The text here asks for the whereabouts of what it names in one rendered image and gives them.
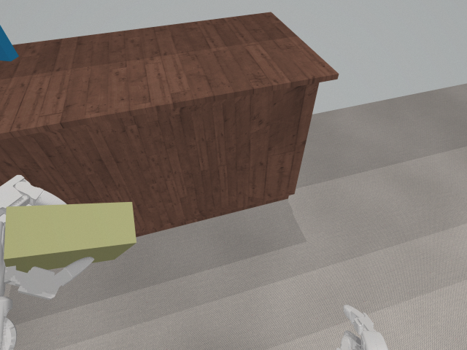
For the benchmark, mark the sponge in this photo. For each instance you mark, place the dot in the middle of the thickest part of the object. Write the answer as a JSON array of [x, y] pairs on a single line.
[[54, 236]]

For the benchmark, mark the right robot hand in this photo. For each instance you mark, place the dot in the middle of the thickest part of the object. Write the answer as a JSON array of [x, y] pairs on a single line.
[[370, 338]]

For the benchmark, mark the left robot hand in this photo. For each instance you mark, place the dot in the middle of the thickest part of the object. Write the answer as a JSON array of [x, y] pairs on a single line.
[[38, 282]]

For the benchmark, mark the left robot forearm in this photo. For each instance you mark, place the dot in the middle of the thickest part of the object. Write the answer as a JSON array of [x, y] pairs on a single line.
[[8, 332]]

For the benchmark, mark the table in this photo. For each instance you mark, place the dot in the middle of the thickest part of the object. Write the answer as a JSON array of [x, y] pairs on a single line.
[[188, 121]]

